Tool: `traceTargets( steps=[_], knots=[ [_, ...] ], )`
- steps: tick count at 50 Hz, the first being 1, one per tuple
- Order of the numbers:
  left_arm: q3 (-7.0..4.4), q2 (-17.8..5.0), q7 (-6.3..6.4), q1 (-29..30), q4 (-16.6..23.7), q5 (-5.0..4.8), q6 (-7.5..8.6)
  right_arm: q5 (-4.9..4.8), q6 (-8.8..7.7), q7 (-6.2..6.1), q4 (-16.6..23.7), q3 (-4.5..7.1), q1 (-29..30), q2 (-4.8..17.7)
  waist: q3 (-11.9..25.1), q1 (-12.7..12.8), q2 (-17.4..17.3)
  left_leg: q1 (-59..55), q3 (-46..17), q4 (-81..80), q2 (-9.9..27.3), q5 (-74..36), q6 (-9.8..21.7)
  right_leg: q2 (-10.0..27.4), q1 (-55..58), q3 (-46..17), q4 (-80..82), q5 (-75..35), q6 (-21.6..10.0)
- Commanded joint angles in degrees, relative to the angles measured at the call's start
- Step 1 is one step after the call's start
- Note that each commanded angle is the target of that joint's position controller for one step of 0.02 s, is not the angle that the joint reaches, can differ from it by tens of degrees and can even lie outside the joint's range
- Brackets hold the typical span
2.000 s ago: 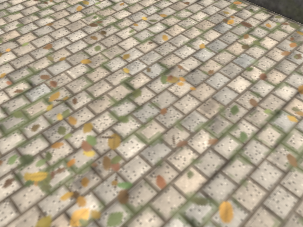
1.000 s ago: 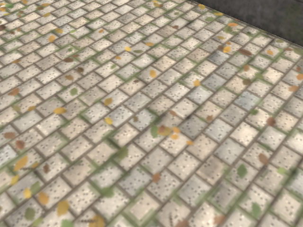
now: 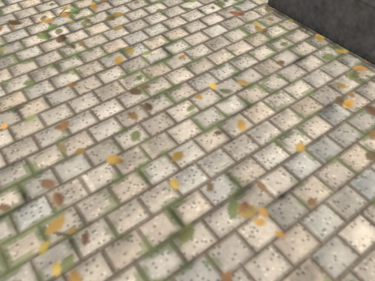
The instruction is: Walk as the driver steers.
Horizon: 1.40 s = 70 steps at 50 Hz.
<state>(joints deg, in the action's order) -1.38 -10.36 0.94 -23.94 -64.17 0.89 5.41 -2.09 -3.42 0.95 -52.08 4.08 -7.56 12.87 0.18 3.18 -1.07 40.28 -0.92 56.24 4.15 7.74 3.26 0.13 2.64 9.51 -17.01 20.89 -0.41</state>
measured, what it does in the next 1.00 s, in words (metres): walks ahead, turning left: left foot, then right foot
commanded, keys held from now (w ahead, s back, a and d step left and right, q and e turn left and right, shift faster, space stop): w+q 1.00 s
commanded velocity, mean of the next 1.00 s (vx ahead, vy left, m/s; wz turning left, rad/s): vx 0.49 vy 0.00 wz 0.56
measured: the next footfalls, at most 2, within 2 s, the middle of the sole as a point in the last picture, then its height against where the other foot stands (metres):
left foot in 0.16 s outside the picture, level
right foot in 0.72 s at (194, 251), level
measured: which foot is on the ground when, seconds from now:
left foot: up 0.00-0.14, down 0.16-0.74, up 0.76-1.00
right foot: down 0.00-0.18, up 0.20-0.70, down 0.72-1.00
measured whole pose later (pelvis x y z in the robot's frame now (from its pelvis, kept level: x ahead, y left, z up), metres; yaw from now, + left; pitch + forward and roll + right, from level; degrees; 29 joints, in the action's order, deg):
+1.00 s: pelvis +0.55 +0.13 +0.01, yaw +35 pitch +2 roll -2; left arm -4.4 -15.3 -0.5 -17.0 -49.1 0.3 6.2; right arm -1.4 -1.6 -0.1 -38.9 4.8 -11.0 18.0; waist -1.3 3.0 -3.1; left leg 41.3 -4.1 59.3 5.9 10.2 0.6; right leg -1.7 -6.2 7.4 -16.0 11.6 -1.7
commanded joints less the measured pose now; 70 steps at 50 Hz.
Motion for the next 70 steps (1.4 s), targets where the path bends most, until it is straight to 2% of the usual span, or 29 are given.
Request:
traceTargets(
  steps=[1,5,8,9,10,11,12,14,16,20,29,33,35,36,37,38,39,40,43,52,57,59,61,62,63,64,65,67,70],
  knots=[
    [-2.12,-11.51,1.3,1.87,3.41,-0.68,0.58,0.52,-0.16,1.16,6.75,-1.19,8.8,-0.89,-7.96,-0.47,4.68,-2.87,3.94,-11.29,0.4,-5.75,-0.03,13.92,-9.11,-2.29,10.48,-25.11,-6.8],
    [-3.1,-13.01,1.22,1.47,3.91,-1.65,-0.16,0.64,0.35,2.49,9.44,0.04,9.49,2.75,-5.18,-3.15,6.38,-8.71,7.62,-16.94,-3.17,-1.9,3.95,16.54,-0.27,1.99,1.46,-51.15,-5.27],
    [-3.54,-14.45,1.28,3.98,6.3,-1.41,-1.22,0.27,1.23,2.25,5.41,4.31,-9.51,10.6,5.78,-13.74,6.86,-36.8,7.69,-20.92,-8.93,0.08,8.61,13.92,-7.45,3.74,-27.41,-60.26,-2.36],
    [-2.42,-10.33,0.82,3.17,8.18,0.28,-0.72,0.12,1.79,0.85,3.93,5.61,-15.57,15.41,9.94,-13.44,-5.33,-51.45,-11.39,-22.98,2.38,4.27,12.24,8.85,-23.93,3.7,-49.11,-23.0,-0.11],
    [-0.62,-4.32,-0.16,-0.41,11.52,-0.97,1.69,1.0,0.93,1.05,6.12,5.08,-13.08,18.05,19.01,-7.24,-13.4,-61.98,-48.67,-37.61,15.79,19.05,23.33,-2.76,-40.84,-8.05,-66.54,11.92,1.26],
    [-2.1,-10.17,-0.83,8.13,13.57,-3.23,3.91,1.46,0.1,1.3,5.64,3.82,-13.64,13.49,15.6,-10.51,-6.39,-59.27,-47.86,-43.32,14.67,21.05,19.76,-0.1,-47.04,-16.19,-69.35,8.79,-0.51],
    [-2.37,-11.08,-0.95,11.02,15.23,-4.23,4.64,1.53,-0.72,1.21,5.65,3.13,-10.76,11.05,8.32,-8.82,-5.12,-52.15,-38.76,-43.08,12.95,17.46,17.0,2.46,-49.76,-15.07,-66.35,3.41,-2.11],
    [-3.31,-11.78,0.2,9.76,14.1,-2.13,3.91,1.76,-1.74,1.52,8.14,2.01,-1.71,8.08,3.18,-3.0,2.4,-34.5,-25.48,-43.29,7.62,5.04,13.37,7.31,-41.07,-15.28,-56.5,-3.52,-2.17],
    [-3.89,-11.6,0.34,7.99,14.62,-1.54,1.8,2.08,-1.89,1.16,9.01,1.63,-0.03,7.66,2.19,-0.52,0.47,-27.02,-20.98,-45.05,5.11,2.26,12.84,8.88,-36.24,-15.36,-51.45,-5.15,-1.2],
    [-3.99,-10.45,1.17,16.89,18.73,0.24,0.37,1.54,-2.13,-0.62,8.19,2.03,-6.03,10.15,-1.17,-2.79,-0.28,-23.31,-16.94,-46.89,2.94,0.06,12.79,7.42,-40.47,-13.71,-37.99,-15.14,2.3],
    [-2.85,-9.09,-1.35,32.52,25.32,-0.89,2.47,0.7,-0.62,-2.12,6.31,1.85,-15.6,9.84,-1.62,-8.75,-3.66,-33.9,-19.62,-40.25,2.34,-2.01,8.94,1.41,-40.48,-13.99,-12.79,-26.68,1.89],
    [-3.11,-10.89,-2.51,31.82,26.61,-1.35,3.81,0.83,0.54,-2.7,6.72,2.14,-16.04,10.62,-0.54,-7.31,-5.95,-37.83,-24.32,-33.72,3.83,-9.06,8.35,-0.99,-33.97,-13.36,-8.34,-19.02,0.47],
    [-4.45,-13.79,-1.97,21.27,24.35,-1.04,4.26,0.86,0.73,-2.54,8.2,1.79,-13.33,9.79,4.52,-1.64,-7.42,-35.18,-23.1,-25.67,0.7,-19.47,6.08,-0.83,-17.92,-12.31,-5.89,-18.97,-2.69],
    [-5.4,-16.93,-1.4,10.82,23.14,-0.04,4.29,1.63,0.37,-2.09,10.03,0.82,-11.06,7.6,13.01,3.49,-4.56,-27.22,-19.31,-11.48,-2.19,-16.29,3.84,7.37,-0.73,-18.94,-9.32,-19.14,-6.82],
    [-6.74,-21.54,-0.97,2.21,21.59,0.71,3.39,0.61,-0.31,-1.87,10.85,-0.44,-19.78,3.22,23.81,1.65,12.36,-6.02,-11.57,9.19,-10.8,10.6,-1.08,22.12,23.83,-42.88,-8.58,-12.98,-16.45],
    [-5.79,-17.18,-1.4,2.22,21.14,-0.95,2.76,-0.2,-0.64,-1.93,10.61,-0.29,-21.72,7.15,24.02,1.18,17.37,3.14,-11.5,18.14,-7.76,25.84,-1.5,26.1,24.74,-55.37,-3.38,-1.93,-17.41],
    [-4.54,-12.34,-1.09,5.75,22.38,-1.33,2.14,-0.43,-0.3,-1.96,10.72,0.97,-16.17,11.8,13.99,2.2,10.14,6.72,-10.81,21.5,-4.57,21.24,-1.93,23.43,16.3,-46.77,-1.94,1.76,-14.13],
    [-3.94,-10.88,-0.91,9.31,22.88,-1.0,1.47,0.17,0.06,-2.07,11.69,1.22,-11.7,12.15,7.18,1.55,4.79,5.55,-8.05,20.49,-2.25,16.21,-2.26,20.53,6.66,-37.78,-0.4,-2.46,-11.67],
    [-3.24,-9.2,-1.25,13.38,21.86,-0.06,1.31,0.43,0.84,-1.48,13.1,1.31,-10.05,8.3,-0.33,-2.59,6.35,-0.56,-6.3,13.94,1.91,10.66,-1.89,14.45,-9.33,-24.0,5.32,-12.62,-9.61],
    [-4.76,-13.89,-0.97,11.1,19.14,-0.9,1.27,0.72,0.75,0.43,17.98,0.06,0.62,5.24,-2.05,-0.53,4.18,-0.42,-1.55,-9.48,2.39,-9.74,-2.28,12.68,-8.05,-5.3,8.36,-27.15,-8.89],
    [-5.4,-16.72,-0.68,6.83,17.57,-2.09,-0.45,0.45,0.71,2.21,21.92,-0.09,8.24,5.6,-4.38,1.45,4.39,-0.56,2.51,-18.62,0.38,-5.65,-0.09,15.8,0.34,-2.0,5.47,-31.94,-7.28],
    [-5.84,-18.44,-0.35,6.98,17.71,-2.46,-1.26,0.76,0.97,2.49,22.53,0.84,6.53,7.48,-2.16,-0.78,6.31,-6.16,5.64,-19.91,-3.03,0.85,2.09,16.12,2.78,0.2,-1.07,-49.43,-6.15],
    [-5.91,-19.17,0.24,7.75,18.1,-2.74,-2.18,0.73,1.32,2.09,19.78,3.36,-6.2,11.74,5.06,-8.52,6.51,-24.27,7.9,-24.15,-7.91,0.67,5.56,14.35,-0.5,2.97,-18.98,-61.18,-4.19],
    [-5.05,-17.28,0.54,7.34,19.02,-1.87,-1.97,0.67,1.83,0.98,17.22,5.36,-16.53,15.86,10.43,-13.21,2.67,-42.72,0.53,-25.02,-4.72,-1.27,8.47,12.41,-13.74,3.14,-35.39,-48.43,-1.77],
    [-2.04,-8.23,-0.5,1.55,22.67,0.65,-0.44,0.29,1.47,0.42,17.3,6.24,-15.51,23.15,15.49,-5.8,-14.01,-63.89,-31.29,-27.33,11.38,3.45,18.9,1.64,-41.52,-0.25,-56.76,8.83,1.58],
    [-2.28,-12.22,-1.43,7.09,23.7,-1.33,2.06,0.73,0.75,0.54,19.04,4.84,-18.76,19.04,24.53,-10.17,-9.18,-67.48,-47.39,-36.64,15.66,10.84,22.11,-0.79,-48.55,-13.69,-64.28,13.86,1.09],
    [-3.14,-15.2,-1.88,13.26,25.46,-3.51,3.06,1.38,0.11,0.79,18.05,3.79,-17.13,15.66,16.34,-11.21,-5.61,-62.69,-38.62,-37.86,13.64,6.63,18.62,1.91,-53.16,-14.63,-63.65,8.17,0.06],
    [-2.84,-14.3,-1.22,13.84,25.12,-1.44,3.32,1.02,-0.21,0.65,18.87,2.6,-9.17,12.23,6.92,-5.8,0.56,-44.67,-26.23,-38.44,9.02,-3.73,15.11,5.93,-47.23,-14.11,-53.58,0.67,0.16],
    [-3.33,-13.97,-1.24,11.28,24.87,-0.36,1.21,1.81,-0.42,0.09,19.9,2.04,-4.66,11.21,3.86,-1.49,-0.96,-31.15,-20.42,-41.96,6.15,-11.93,14.92,7.13,-38.93,-13.53,-46.61,-2.08,2.06]
  ],
)
Over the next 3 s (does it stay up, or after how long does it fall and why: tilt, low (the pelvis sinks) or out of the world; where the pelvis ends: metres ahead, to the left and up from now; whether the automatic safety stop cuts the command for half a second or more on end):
stays up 1.25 1.00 0.01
